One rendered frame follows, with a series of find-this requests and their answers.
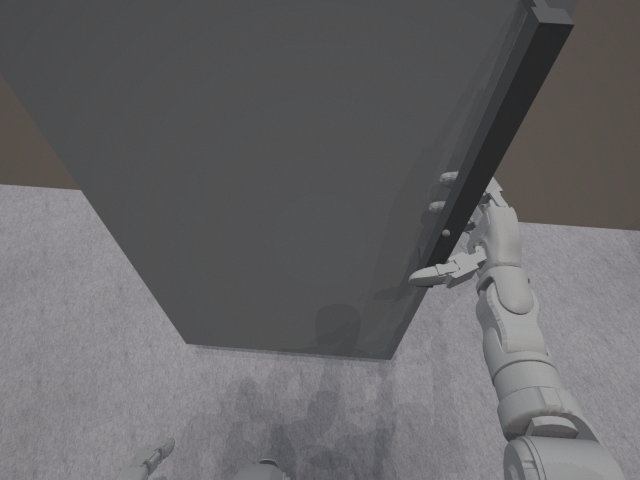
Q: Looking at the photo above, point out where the robot left hand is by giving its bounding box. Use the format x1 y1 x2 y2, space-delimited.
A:
114 438 175 480

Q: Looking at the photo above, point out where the right robot upper arm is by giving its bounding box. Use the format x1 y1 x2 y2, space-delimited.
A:
503 435 623 480

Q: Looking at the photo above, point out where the right robot forearm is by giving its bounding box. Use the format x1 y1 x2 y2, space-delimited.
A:
475 265 626 480

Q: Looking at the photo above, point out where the robot left shin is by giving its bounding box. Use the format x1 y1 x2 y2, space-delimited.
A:
259 459 280 469

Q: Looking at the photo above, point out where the fridge door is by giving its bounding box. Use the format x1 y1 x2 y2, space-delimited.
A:
0 0 579 360

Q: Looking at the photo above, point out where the robot right hand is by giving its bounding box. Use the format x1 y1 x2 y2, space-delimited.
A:
408 172 522 289

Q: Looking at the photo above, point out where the handle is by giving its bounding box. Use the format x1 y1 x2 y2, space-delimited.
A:
415 0 575 288

